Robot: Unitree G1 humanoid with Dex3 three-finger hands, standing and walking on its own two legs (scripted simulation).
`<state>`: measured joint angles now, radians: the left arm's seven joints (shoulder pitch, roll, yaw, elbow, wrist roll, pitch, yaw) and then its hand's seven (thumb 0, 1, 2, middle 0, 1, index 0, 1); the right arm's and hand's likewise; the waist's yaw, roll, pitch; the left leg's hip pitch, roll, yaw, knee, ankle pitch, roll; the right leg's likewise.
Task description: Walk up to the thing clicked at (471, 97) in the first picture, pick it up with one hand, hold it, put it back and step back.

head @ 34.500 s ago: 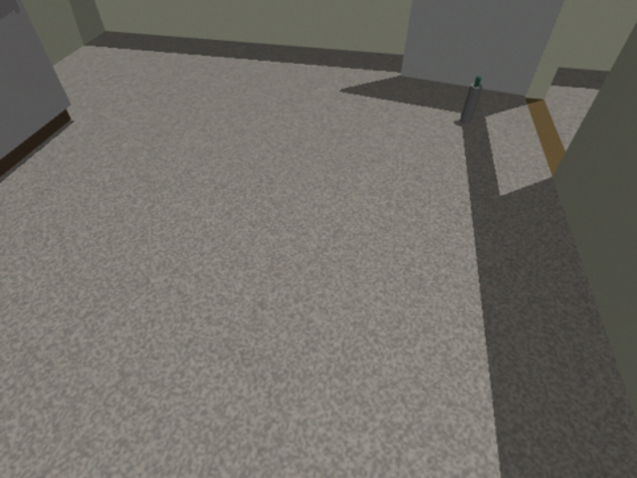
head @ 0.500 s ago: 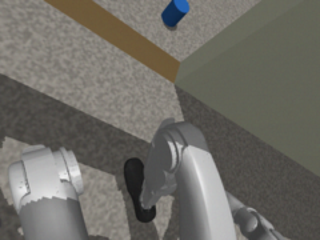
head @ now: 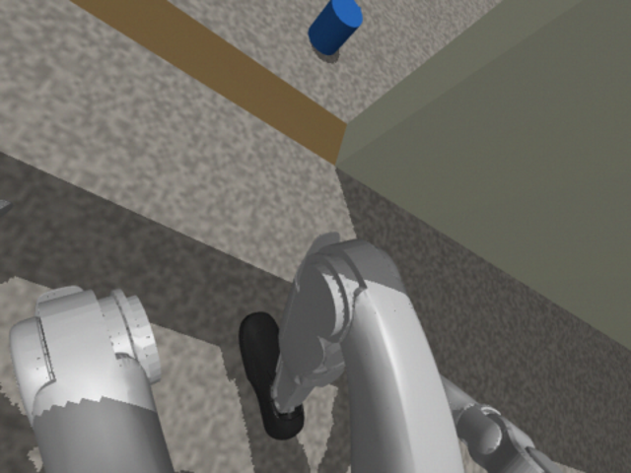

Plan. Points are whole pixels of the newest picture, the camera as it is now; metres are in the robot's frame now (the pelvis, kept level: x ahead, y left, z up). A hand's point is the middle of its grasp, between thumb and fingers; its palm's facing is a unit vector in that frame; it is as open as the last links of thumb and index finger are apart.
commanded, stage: open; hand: left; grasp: from the side
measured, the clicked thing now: out of the picture +0.45 +0.28 -0.15
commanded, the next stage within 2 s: withdraw in 0.08 s
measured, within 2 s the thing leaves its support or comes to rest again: rests again in 0.20 s
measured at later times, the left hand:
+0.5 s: hand out of the picture +0.44 +0.32 -0.10, palm faces +0.37 -0.93 -0.02, open 17.5 cm
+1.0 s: hand out of the picture +0.38 +0.41 +0.02, palm faces +0.34 -0.85 -0.41, open 17.4 cm
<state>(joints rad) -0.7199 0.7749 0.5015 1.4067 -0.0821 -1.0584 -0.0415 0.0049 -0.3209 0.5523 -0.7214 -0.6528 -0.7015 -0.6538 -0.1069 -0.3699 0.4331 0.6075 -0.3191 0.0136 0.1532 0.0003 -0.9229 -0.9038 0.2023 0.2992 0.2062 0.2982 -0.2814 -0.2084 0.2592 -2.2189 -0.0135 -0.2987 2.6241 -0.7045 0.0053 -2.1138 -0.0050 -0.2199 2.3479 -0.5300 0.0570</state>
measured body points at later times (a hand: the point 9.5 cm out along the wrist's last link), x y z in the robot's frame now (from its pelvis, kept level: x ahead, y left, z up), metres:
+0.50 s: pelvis +0.00 +0.00 +0.01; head +0.22 +0.16 +0.36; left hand +0.42 +0.37 -0.09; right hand +0.15 -0.26 -0.04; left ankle +0.08 +0.12 -0.26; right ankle +0.16 -0.12 -0.26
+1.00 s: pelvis +0.01 -0.01 +0.08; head +0.20 +0.09 +0.48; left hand +0.36 +0.45 +0.05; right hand +0.16 -0.26 -0.03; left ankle +0.08 +0.12 -0.26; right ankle +0.16 -0.12 -0.26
